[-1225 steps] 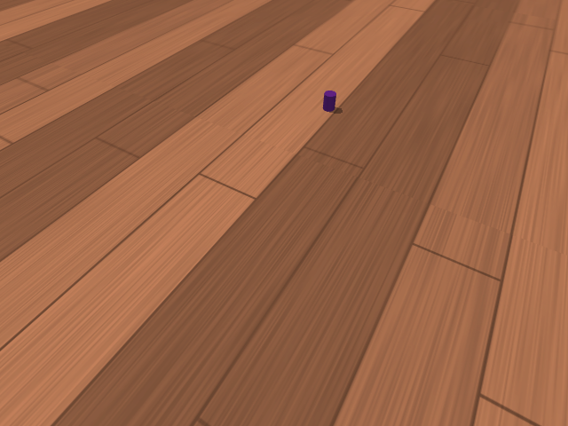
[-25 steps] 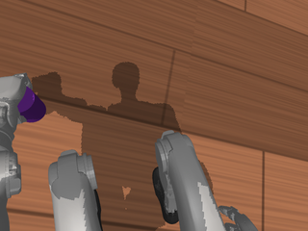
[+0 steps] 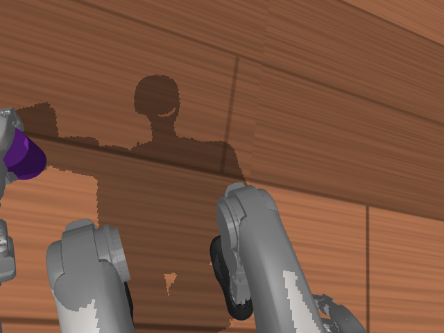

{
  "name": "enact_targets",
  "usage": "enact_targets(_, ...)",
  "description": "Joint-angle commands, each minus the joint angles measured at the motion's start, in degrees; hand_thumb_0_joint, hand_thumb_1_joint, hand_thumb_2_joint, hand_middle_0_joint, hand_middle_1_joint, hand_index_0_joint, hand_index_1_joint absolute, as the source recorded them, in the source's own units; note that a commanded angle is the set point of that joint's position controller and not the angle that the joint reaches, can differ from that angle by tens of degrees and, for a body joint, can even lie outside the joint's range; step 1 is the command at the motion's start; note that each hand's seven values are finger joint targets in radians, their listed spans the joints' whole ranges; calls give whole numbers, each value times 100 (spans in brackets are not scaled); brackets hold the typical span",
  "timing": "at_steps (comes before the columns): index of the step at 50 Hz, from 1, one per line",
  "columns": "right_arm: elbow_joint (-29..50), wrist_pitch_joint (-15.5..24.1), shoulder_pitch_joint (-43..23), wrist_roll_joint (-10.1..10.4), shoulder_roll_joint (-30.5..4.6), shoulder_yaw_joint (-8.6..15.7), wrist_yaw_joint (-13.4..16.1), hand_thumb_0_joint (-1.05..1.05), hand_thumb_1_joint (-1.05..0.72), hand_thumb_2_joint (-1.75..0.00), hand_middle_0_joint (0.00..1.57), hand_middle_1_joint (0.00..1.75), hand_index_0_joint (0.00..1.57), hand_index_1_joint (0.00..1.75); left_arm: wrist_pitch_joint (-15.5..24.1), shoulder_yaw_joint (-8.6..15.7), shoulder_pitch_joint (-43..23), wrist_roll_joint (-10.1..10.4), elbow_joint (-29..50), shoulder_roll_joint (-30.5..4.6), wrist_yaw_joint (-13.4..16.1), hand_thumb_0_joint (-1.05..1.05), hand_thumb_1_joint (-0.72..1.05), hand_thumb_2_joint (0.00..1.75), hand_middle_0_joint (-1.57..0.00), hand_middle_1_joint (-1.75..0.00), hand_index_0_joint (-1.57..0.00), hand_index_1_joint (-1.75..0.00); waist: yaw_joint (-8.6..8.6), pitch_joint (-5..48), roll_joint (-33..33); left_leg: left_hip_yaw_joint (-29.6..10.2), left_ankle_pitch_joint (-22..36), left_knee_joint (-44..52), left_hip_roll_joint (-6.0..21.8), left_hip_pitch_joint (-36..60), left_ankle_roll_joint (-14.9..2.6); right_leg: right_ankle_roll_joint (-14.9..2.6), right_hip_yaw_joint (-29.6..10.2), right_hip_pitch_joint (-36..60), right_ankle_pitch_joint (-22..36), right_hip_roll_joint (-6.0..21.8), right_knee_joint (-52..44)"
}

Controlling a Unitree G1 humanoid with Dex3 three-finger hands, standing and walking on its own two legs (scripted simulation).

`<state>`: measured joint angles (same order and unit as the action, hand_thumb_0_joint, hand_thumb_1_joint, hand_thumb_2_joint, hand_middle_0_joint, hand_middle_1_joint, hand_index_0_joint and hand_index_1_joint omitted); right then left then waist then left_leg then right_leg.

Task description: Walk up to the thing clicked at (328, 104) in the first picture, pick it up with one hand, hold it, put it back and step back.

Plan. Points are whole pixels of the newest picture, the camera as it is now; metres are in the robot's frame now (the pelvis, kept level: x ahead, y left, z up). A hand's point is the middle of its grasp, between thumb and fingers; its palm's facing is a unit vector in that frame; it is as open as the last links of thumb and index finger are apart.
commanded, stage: rest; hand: left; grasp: from above
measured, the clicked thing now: (14, 154) +0.47 +0.29 -0.23
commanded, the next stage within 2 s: open in 0.62 s
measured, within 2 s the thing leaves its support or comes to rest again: rests again in 0.32 s
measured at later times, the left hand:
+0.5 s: hand (7, 158) +0.46 +0.30 -0.22, palm faces -0.45 -0.10 -0.89, open 10.6 cm
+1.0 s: hand (8, 159) +0.46 +0.30 -0.22, palm faces -0.44 -0.11 -0.89, open 11.0 cm
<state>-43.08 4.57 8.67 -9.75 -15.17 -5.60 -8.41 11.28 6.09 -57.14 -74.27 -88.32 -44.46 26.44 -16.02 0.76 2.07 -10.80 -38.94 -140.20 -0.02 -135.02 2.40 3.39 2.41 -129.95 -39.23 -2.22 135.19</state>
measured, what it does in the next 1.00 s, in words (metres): stands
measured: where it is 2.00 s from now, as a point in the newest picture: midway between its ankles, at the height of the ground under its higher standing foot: (181, 311)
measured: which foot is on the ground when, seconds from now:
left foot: down 0.00-1.00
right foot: down 0.00-1.00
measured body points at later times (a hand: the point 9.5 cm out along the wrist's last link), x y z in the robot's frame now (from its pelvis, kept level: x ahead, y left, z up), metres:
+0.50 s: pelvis +0.00 +0.00 -0.01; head +0.26 +0.09 +0.34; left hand +0.48 +0.30 -0.17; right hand +0.04 -0.27 -0.10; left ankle +0.07 +0.14 -0.28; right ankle +0.10 -0.13 -0.28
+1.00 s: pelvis +0.00 +0.01 -0.02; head +0.25 +0.11 +0.34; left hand +0.48 +0.30 -0.17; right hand +0.03 -0.25 -0.09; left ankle +0.07 +0.14 -0.28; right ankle +0.10 -0.13 -0.28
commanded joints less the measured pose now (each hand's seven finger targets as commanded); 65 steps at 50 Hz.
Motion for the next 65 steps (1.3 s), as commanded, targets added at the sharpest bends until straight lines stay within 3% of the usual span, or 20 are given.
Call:
enact_targets(1,2,80,1141,-41,-1554,414,11,0,-91,-90,20,30,20,30,-56,13,-1804,110,455,-1245,278,0,48,96,-82,-98,-85,-95,-139,3594,-1969,779,808,1366,7,2903,-345,-498,813,1699,1201,-121,-1246)
enact_targets(16,50,147,1156,-249,-1742,278,-122,0,-91,-90,20,30,20,30,116,532,-1661,-7,456,-1929,481,0,62,105,-93,-101,-96,-99,-214,3706,-2172,725,1193,1018,41,2851,-333,-470,903,2056,1605,-171,-1039)
enact_targets(18,41,192,1063,-254,-1673,223,-166,0,-91,-90,20,30,20,30,107,128,-1723,58,281,-1407,473,0,61,101,-93,-99,-95,-96,-291,3400,-2242,704,944,1083,39,2840,-318,-495,940,1777,1368,-176,-1054)
enact_targets(20,64,212,1062,-271,-1763,227,-170,0,-91,-90,20,30,20,30,125,320,-1805,36,532,-1796,533,0,59,100,-91,-98,-94,-95,-253,3585,-2454,652,966,1142,47,3000,-303,-484,993,1814,1373,-195,-1029)
enact_targets(22,47,240,1067,-275,-1805,220,-179,0,-91,-90,20,30,20,30,94,286,-1678,57,403,-1746,553,0,60,101,-92,-98,-94,-95,-257,3602,-2329,652,1068,1072,52,3056,-304,-467,1000,1870,1480,-193,-1001)
enact_targets(24,45,280,1084,-334,-1824,201,-211,0,-91,-90,20,30,20,30,116,271,-1916,54,352,-1777,599,0,60,102,-92,-98,-95,-95,-458,3459,-2198,627,1069,965,77,2875,-324,-452,1021,1890,1557,-208,-999)
enact_targets(25,20,289,1071,-293,-1775,178,-230,0,-91,-90,20,30,20,30,90,71,-1682,50,83,-1534,575,0,58,102,-91,-97,-93,-95,-374,3352,-2116,621,991,992,67,2791,-333,-459,990,1857,1482,-215,-1030)
enact_targets(26,11,310,1129,-324,-1858,198,-229,0,-91,-90,20,30,20,30,111,300,-1813,104,139,-1768,606,0,57,103,-90,-99,-92,-96,-490,3299,-1988,603,1067,927,80,2724,-345,-433,1034,1894,1565,-213,-1031)
enact_targets(29,15,366,1065,-323,-1819,106,-254,0,-91,-90,20,30,20,30,122,138,-1670,155,-78,-1658,599,0,58,97,-91,-96,-93,-93,-384,3178,-1974,600,838,1017,68,2574,-357,-431,1009,1977,1325,-237,-1115)
enact_targets(33,85,425,1076,-348,-1916,87,-273,0,-91,-90,20,30,20,30,169,164,-1732,62,-164,-1828,623,0,56,97,-88,-98,-91,-95,-483,3130,-1990,550,828,999,74,2678,-336,-442,1079,1935,1311,-249,-1056)
enact_targets(34,67,431,960,-327,-1851,42,-282,0,-91,-90,20,30,20,30,161,-33,-1691,139,-382,-1570,618,0,55,93,-88,-96,-91,-92,-429,3031,-1984,524,657,1054,83,2609,-327,-462,1079,1789,1131,-266,-1057)
enact_targets(35,104,451,994,-344,-1910,58,-284,0,-91,-90,20,30,20,30,184,15,-1869,101,-228,-1667,624,0,55,97,-89,-96,-91,-93,-580,3076,-1968,510,811,972,94,2716,-330,-436,1119,1837,1323,-267,-1041)
enact_targets(36,114,451,924,-338,-1901,19,-278,0,-91,-90,20,30,20,30,200,-20,-1838,102,-329,-1689,650,0,56,95,-88,-97,-91,-94,-492,3070,-1953,477,676,1012,98,2653,-334,-448,1118,1785,1176,-284,-1064)
enact_targets(37,81,453,1062,-365,-1919,-2,-278,0,-90,-90,20,30,20,30,193,145,-1794,59,-299,-1872,684,0,48,97,-80,-97,-83,-95,-564,3059,-1961,498,879,965,90,2701,-338,-421,1116,1945,1395,-266,-1071)
enact_targets(40,92,471,944,-376,-1870,-69,-296,0,-90,-90,20,30,20,30,205,98,-1867,68,-414,-1834,737,0,24,90,-56,-96,-59,-93,-541,2913,-1979,475,685,999,101,2551,-332,-433,1146,1780,1211,-284,-1067)
enact_targets(41,132,492,942,-373,-1913,-50,-310,0,-90,-90,20,30,20,30,203,-101,-1895,34,-402,-1662,715,0,16,85,-49,-95,-53,-91,-590,2842,-2073,492,666,1005,99,2572,-339,-436,1103,1798,1220,-294,-1086)
enact_targets(43,114,491,918,-367,-1945,-42,-294,0,-90,-90,20,30,20,30,199,51,-1838,3,-283,-1872,774,0,0,86,-43,-93,-46,-91,-467,3005,-2132,466,740,1051,107,2721,-308,-446,1141,1825,1259,-301,-1056)
enact_targets(46,131,521,892,-408,-1951,-84,-313,0,-90,-90,20,30,20,30,192,85,-1870,-3,-386,-1889,842,0,-15,89,-35,-97,-37,-94,-528,2938,-2158,435,706,1067,115,2696,-295,-443,1186,1753,1225,-292,-1019)
enact_targets(63,195,703,851,-447,-2037,-58,-490,0,-90,-90,20,30,20,30,-47,-12,-1929,83,-383,-1712,790,0,-44,101,-12,-110,-14,-108,-619,2826,-2470,303,662,1140,138,2869,-233,-466,1223,1496,1219,-271,-889)
enact_targets(65,132,669,926,-432,-1999,-85,-481,0,-90,-90,20,30,20,30,-67,171,-1783,89,-298,-1991,792,0,-48,101,-10,-110,-11,-108,-512,3042,-2459,380,868,1079,124,2852,-254,-461,1177,1796,1388,-293,-955)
